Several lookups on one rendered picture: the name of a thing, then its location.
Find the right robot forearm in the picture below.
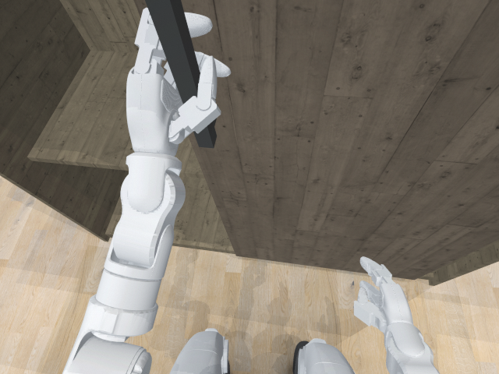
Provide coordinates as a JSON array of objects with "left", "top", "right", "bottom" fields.
[{"left": 384, "top": 323, "right": 440, "bottom": 374}]

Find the right robot thigh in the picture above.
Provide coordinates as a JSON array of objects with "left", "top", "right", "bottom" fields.
[{"left": 298, "top": 342, "right": 355, "bottom": 374}]

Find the robot left upper arm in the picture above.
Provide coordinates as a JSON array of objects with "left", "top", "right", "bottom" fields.
[{"left": 66, "top": 336, "right": 152, "bottom": 374}]

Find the right robot foot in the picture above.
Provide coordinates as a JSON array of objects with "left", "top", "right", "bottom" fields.
[{"left": 293, "top": 341, "right": 309, "bottom": 374}]

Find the handle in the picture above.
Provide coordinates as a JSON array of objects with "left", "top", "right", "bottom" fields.
[{"left": 145, "top": 0, "right": 217, "bottom": 148}]

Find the left robot forearm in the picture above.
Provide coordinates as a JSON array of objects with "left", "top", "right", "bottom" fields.
[{"left": 62, "top": 152, "right": 186, "bottom": 374}]

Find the left robot hand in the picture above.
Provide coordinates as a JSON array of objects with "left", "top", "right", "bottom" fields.
[{"left": 126, "top": 8, "right": 231, "bottom": 157}]

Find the right robot hand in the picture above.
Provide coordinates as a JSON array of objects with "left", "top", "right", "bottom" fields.
[{"left": 354, "top": 256, "right": 414, "bottom": 334}]

